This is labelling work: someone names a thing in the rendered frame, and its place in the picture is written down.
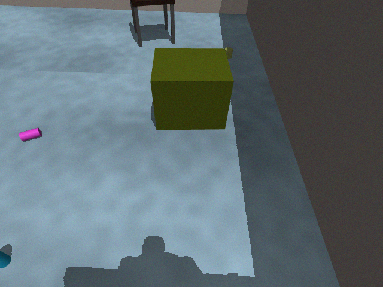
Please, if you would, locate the chair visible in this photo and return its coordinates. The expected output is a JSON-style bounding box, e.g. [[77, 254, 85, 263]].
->
[[130, 0, 175, 47]]

